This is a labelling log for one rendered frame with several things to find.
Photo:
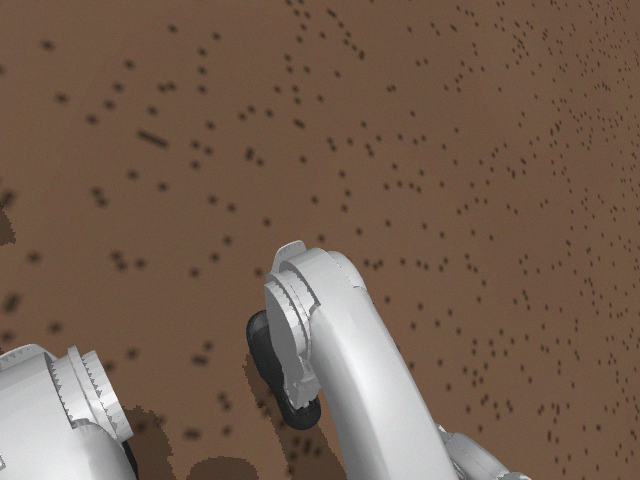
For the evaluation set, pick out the left robot foot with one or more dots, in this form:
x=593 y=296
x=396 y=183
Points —
x=131 y=458

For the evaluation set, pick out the right robot foot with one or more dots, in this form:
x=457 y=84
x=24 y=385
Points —
x=270 y=369

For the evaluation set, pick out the right robot hand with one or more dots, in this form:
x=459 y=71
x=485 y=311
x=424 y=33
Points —
x=470 y=460

